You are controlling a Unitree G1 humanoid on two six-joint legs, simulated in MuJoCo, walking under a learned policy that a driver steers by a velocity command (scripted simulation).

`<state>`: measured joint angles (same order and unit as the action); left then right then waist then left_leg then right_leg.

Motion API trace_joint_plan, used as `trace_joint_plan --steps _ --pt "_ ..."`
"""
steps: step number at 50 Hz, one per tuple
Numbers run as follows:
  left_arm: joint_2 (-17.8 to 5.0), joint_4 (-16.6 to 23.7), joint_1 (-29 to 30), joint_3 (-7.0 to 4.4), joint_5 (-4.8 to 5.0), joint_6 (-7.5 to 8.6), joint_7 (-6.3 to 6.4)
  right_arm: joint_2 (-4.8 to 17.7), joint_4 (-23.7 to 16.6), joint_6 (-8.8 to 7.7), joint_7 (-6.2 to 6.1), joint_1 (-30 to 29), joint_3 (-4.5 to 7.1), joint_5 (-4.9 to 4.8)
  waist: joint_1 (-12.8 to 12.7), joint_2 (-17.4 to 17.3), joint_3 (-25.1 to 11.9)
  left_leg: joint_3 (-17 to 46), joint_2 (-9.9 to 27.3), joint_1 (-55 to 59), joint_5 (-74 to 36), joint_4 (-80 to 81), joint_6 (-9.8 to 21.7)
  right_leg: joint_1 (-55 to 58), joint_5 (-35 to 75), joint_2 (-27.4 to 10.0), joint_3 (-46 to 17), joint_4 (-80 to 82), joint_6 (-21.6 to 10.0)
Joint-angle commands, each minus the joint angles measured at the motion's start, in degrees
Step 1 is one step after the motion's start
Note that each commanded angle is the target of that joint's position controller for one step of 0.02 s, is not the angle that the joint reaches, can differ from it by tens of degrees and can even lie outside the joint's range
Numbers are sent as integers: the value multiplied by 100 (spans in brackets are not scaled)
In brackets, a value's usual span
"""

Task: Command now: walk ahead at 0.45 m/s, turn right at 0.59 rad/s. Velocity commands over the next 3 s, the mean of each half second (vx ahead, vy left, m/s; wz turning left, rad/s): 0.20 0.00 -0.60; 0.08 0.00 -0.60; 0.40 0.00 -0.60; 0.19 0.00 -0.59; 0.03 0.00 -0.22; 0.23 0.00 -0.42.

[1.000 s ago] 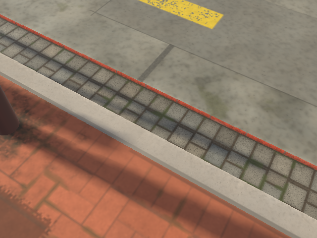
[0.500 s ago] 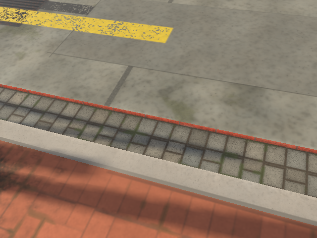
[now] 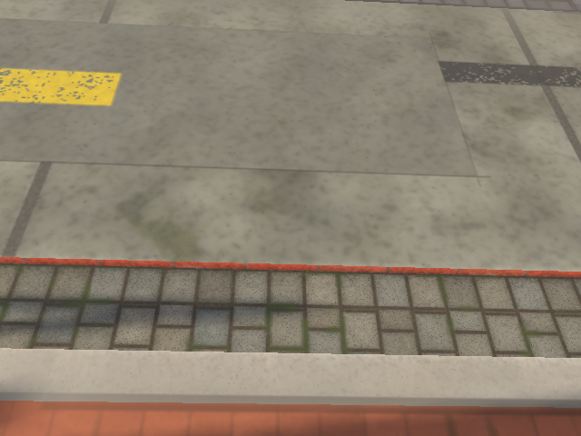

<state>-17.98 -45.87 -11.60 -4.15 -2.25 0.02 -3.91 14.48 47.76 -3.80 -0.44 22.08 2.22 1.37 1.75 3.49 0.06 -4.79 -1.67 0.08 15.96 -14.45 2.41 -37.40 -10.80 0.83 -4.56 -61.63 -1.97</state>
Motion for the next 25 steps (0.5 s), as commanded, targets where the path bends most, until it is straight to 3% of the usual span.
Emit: trace_joint_plan --steps 1,4,5,7,8,9,10,11,12,13,14,15,16,18,20,25 --pt "-46 653 924 81 5 75 -79 573 -142 -108 33 205 106 -7 130 -923 606 415 1326 105 -2624 502 437 -916 374 -87 324 511 50" --pt "264 892 1475 255 -19 94 -122 651 -56 -84 -49 204 92 -61 167 -921 704 -207 1201 -196 -4319 161 282 -46 635 -17 1077 1925 -6" --pt "270 921 1499 276 -13 99 -123 725 9 -72 -81 286 100 -69 167 -979 618 -299 1211 -137 -4909 -29 220 302 631 76 1238 2239 -67" --pt "86 780 926 231 -37 96 -55 914 74 -34 -162 281 136 -99 -103 -1192 184 -425 1256 71 -6367 -906 98 1172 438 427 1374 2566 -278" --pt "-67 627 340 171 -50 121 -13 996 54 -5 -201 190 150 -115 -374 -1248 -145 -421 1322 1 -6550 -1656 93 1833 449 535 1248 2745 -440" --pt "-284 399 -423 72 -80 183 57 1016 -4 11 -208 61 148 -131 -701 -1172 -582 -438 1345 -327 -5903 -2666 66 2797 830 569 997 3151 -619" --pt "-528 199 -1077 -33 -147 241 174 994 -98 -5 -156 -75 144 -158 -1071 -764 -929 -591 1122 -1145 -4197 -4169 -103 3896 1756 223 578 3672 -845" --pt "-998 258 -926 -114 -49 248 279 353 -321 26 -94 357 28 -9 -480 474 -1481 -545 469 -2709 2049 -6048 -255 5325 5410 -1534 -1165 2726 -1174" --pt "-1277 446 -1209 -255 199 197 311 573 -515 169 -128 752 55 -217 -639 574 -2879 443 78 -3405 2331 -7471 -335 6320 6582 -2574 -2924 2788 -2369" --pt "-951 550 -859 -224 290 83 401 843 -512 218 -152 248 97 -106 -661 -245 -2338 704 390 -3677 1412 -7334 -349 5568 5610 -2132 -2335 3227 -2187" --pt "-670 567 -383 -136 322 35 442 765 -645 211 -142 -174 65 -94 -519 -196 -1337 641 510 -3754 1039 -6939 -358 4519 4761 -1791 -1849 3629 -2010" --pt "-429 547 -141 -65 285 12 461 755 -626 234 -143 -306 72 1 -271 -464 -729 663 641 -3641 883 -6462 -397 3749 4197 -1416 -1588 3909 -1702" --pt "-369 545 -88 -48 285 0 490 749 -636 344 -126 -221 75 73 -116 -394 -450 679 707 -3346 817 -6084 -463 3137 4043 -1155 -1356 4082 -1546" --pt "-396 523 -68 -48 220 23 449 655 -608 562 -103 -2 80 94 67 -363 -416 628 669 -2864 728 -5650 -546 2482 3869 -897 -1152 4222 -1378" --pt "-558 548 -57 -111 168 46 410 568 -677 642 -88 -71 80 72 100 -304 -535 608 631 -2835 497 -5370 -589 2285 3526 -750 -1124 4285 -1287" --pt "-617 596 -307 -160 172 -60 427 691 -991 777 -150 -886 157 72 -178 -24 -388 810 591 -3437 61 -4817 -661 2360 1256 -608 -1734 4567 -942"
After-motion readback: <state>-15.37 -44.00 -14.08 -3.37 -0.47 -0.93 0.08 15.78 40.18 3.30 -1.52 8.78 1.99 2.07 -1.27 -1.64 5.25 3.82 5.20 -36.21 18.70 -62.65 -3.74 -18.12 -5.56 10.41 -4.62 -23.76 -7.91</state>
